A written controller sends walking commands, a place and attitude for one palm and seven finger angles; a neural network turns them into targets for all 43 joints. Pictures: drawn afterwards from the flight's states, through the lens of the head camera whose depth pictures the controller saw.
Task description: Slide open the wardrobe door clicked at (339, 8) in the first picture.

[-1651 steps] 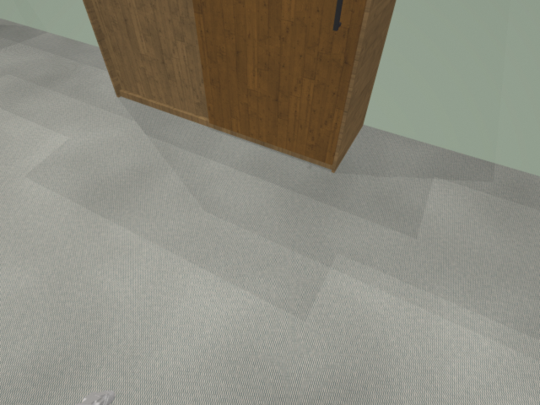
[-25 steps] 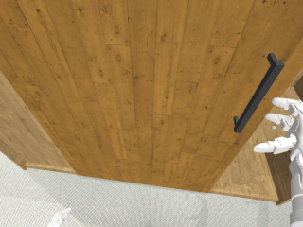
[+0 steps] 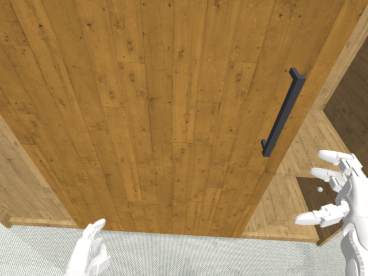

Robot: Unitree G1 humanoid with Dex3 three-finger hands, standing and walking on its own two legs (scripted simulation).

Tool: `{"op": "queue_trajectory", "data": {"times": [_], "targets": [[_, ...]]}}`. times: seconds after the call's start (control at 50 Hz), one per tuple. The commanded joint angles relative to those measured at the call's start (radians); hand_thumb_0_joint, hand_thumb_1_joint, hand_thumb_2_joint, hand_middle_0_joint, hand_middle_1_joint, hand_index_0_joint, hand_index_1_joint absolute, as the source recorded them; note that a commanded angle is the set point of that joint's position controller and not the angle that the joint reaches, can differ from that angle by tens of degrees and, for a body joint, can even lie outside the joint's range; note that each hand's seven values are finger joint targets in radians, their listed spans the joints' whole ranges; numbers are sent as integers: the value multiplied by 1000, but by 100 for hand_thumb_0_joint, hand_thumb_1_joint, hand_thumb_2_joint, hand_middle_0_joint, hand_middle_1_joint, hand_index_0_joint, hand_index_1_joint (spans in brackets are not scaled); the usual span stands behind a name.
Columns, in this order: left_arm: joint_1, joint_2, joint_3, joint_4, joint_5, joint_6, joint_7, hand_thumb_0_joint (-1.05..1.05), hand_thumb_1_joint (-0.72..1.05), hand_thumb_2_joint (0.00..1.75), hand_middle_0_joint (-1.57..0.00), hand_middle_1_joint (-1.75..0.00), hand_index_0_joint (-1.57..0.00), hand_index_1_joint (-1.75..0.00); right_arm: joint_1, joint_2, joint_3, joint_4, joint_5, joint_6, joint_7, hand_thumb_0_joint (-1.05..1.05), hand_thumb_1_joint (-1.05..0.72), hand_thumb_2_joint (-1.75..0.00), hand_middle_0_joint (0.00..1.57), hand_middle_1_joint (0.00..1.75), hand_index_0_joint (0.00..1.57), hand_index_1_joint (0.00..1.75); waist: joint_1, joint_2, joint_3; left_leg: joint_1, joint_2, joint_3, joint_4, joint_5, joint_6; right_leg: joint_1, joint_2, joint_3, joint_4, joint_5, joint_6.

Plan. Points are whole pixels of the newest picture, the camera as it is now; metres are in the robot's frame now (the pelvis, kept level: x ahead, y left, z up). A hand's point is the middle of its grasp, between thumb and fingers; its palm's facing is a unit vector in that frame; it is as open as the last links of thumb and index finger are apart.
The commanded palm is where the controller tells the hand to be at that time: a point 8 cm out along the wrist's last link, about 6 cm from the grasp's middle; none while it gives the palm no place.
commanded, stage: slip the hand off the handle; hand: right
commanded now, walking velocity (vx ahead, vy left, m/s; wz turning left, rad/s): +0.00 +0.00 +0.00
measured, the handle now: (278, 117) +0.46 -0.24 +0.13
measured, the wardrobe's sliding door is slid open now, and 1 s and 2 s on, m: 0.43 0.43 0.43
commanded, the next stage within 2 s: draw the hand back to the body in 0.02 s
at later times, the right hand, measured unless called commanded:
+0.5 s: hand (334, 200) +0.22 -0.26 +0.14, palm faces +0.14 +0.99 -0.01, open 14.7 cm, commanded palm +0.19 -0.30 +0.14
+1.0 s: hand (352, 199) +0.21 -0.27 +0.16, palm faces +0.43 +0.85 -0.32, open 12.2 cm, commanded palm +0.17 -0.30 +0.17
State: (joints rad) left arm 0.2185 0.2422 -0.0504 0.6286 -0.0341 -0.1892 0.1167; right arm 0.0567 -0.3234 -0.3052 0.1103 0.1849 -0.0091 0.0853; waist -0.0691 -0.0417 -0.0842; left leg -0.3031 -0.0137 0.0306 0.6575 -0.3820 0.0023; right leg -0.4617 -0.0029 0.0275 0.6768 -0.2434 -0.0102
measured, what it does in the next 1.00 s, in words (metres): stands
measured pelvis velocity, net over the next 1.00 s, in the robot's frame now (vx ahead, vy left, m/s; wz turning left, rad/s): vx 0.01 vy -0.01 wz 0.02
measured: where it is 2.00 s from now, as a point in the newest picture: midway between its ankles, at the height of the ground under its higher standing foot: outside the picture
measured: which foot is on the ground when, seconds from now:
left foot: down 0.00-1.00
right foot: down 0.00-1.00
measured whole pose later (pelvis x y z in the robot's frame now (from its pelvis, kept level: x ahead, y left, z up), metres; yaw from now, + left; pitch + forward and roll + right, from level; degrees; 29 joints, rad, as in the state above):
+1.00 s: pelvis +0.01 -0.01 +0.02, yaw +1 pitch -4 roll +1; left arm 0.21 0.22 -0.06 0.68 0.01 -0.20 0.11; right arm 0.39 -0.34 -0.29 -0.31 0.09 -0.07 -0.09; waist -0.09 -0.04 -0.01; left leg -0.08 0.01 0.00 0.45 -0.30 -0.02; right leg -0.23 0.01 0.00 0.48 -0.18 -0.03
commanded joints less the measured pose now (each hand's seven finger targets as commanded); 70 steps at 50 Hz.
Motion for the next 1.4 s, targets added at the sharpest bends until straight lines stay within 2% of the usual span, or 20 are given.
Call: {"op": "queue_trajectory", "data": {"times": [0.0,0.12,0.14,0.18,0.22,0.26,0.32,0.36,0.52,0.62,0.64,0.66,0.7,0.8,0.86,0.96,1.02,1.14,1.24,1.38], "targets": [[-90,119,47,-132,7,-72,16,0,90,90,-20,-30,-20,-30,-244,-219,-76,-263,2,-93,-13,0,55,-20,25,115,25,115,22,-30,-113,-135,-18,0,-147,49,16,223,-1,21,-128,-58,-27],[-111,117,37,-113,5,-86,25,0,90,90,-20,-30,-20,-30,-273,-236,-82,-221,10,-88,-9,0,55,-20,25,115,25,115,27,-49,-64,-139,-9,-15,-175,-2,14,193,4,12,-133,-104,-25],[-95,140,30,-105,-1,-105,37,0,90,90,-20,-30,-20,-30,-334,-163,-36,-250,150,-132,124,0,55,-20,25,115,25,115,80,-17,-87,-99,-7,-23,-188,34,14,223,8,10,-120,-68,-25],[-102,140,32,-98,-9,-124,56,0,90,90,-20,-30,-20,-30,-318,-304,-147,-209,196,-167,239,0,55,-20,25,115,25,115,35,-17,-124,-41,1,-58,-187,95,14,210,5,1,-95,-16,-28],[-106,136,27,-120,-10,-141,54,0,90,90,-20,-30,-20,-30,-257,-309,-148,-202,213,-169,324,0,55,-20,25,115,25,115,18,-36,-134,-33,1,-54,-170,157,13,224,6,4,-103,26,-29],[-97,137,32,-132,-12,-148,42,0,90,90,-20,-30,-20,-30,-166,-343,-202,-138,207,-129,328,0,55,-20,25,115,25,115,-10,-21,-90,-44,-3,-48,-171,144,11,187,7,8,-110,22,-27],[-106,135,36,-165,-25,-152,24,0,90,90,-20,-30,-20,-30,-76,-285,-209,-154,233,-60,305,0,55,-20,25,115,25,115,-23,2,-29,-73,-4,-25,-185,82,6,172,5,13,-137,-19,-20],[-110,135,41,-184,-28,-161,16,0,90,90,-20,-30,-20,-30,-36,-257,-210,-210,251,-35,285,0,55,-20,25,115,25,115,-27,25,-41,-69,-5,-29,-195,73,1,187,5,8,-130,-11,-23],[-82,140,45,-165,-19,-196,16,0,90,90,-20,-30,-20,-30,-66,-246,-158,-463,205,-88,239,0,55,-20,25,115,25,115,12,-44,-58,-93,-18,-12,-180,103,6,250,3,14,-137,2,-29],[-96,137,41,-147,-20,-209,26,0,90,90,-20,-30,-20,-30,-13,-257,-188,-462,214,-63,244,0,37,-29,24,104,24,104,-3,-58,-51,-74,-17,-3,-191,84,9,254,1,24,-159,-22,-25],[-145,127,42,-129,17,-181,26,0,90,90,-20,-30,-20,-30,-87,-362,-215,-516,50,-101,64,0,33,-31,24,102,24,102,-14,-57,58,-116,-4,-58,-301,31,14,236,14,14,-176,-68,-23],[-142,121,42,-117,23,-172,28,0,90,90,-20,-30,-20,-30,-26,-285,-180,-469,34,-110,-12,0,30,-32,24,100,24,100,4,-21,95,-120,8,-49,-326,-12,16,236,11,13,-178,-98,-20],[-137,112,38,-127,26,-144,19,0,90,90,-20,-30,-20,-30,112,-189,-104,-476,-3,-103,-66,0,22,-36,24,96,24,96,6,-11,68,-87,18,-35,-301,-8,15,271,-4,16,-195,-109,-20],[-145,111,40,-136,38,-96,4,0,90,90,-20,-30,-20,-30,162,-205,-84,-627,-63,-127,-156,0,4,-44,23,85,23,85,0,-44,-28,25,15,-26,-292,82,17,344,-13,15,-261,-58,-21],[-153,113,43,-124,45,-81,7,0,90,90,-20,-30,-20,-30,154,-241,-111,-657,-89,-132,-191,0,-7,-50,23,79,23,79,0,-29,-14,51,9,-23,-316,110,18,370,-19,13,-284,-24,-21],[-160,108,42,-117,50,-57,6,0,90,90,-20,-30,-20,-30,165,-232,-115,-664,-110,-130,-210,0,-25,-58,22,68,22,68,-6,-24,20,91,5,-11,-328,157,23,395,-21,19,-323,28,-16],[-161,95,42,-119,48,-37,-3,0,90,90,-20,-30,-20,-30,215,-185,-87,-647,-111,-123,-207,0,-36,-64,22,62,22,62,-5,-38,46,105,8,-7,-322,183,22,409,-28,12,-332,79,-10],[-159,97,52,-132,52,-7,-21,0,90,90,-20,-30,-20,-30,283,-200,-119,-676,-109,-120,-199,0,-57,-74,21,49,21,49,-17,-12,27,147,7,-5,-332,261,20,430,-31,-4,-327,190,-9],[-158,92,60,-144,52,8,-29,0,90,90,-20,-30,-20,-30,295,-231,-155,-753,-111,-125,-199,0,-75,-83,21,38,21,38,-19,-48,-21,173,9,-9,-333,349,17,458,-25,-25,-299,289,-10],[-157,89,67,-140,48,25,-27,0,90,90,-20,-30,-20,-30,325,-206,-148,-709,-102,-115,-194,0,-90,-90,20,30,20,30,-9,-5,39,146,10,-7,-349,377,9,451,-23,-44,-294,285,-17]]}}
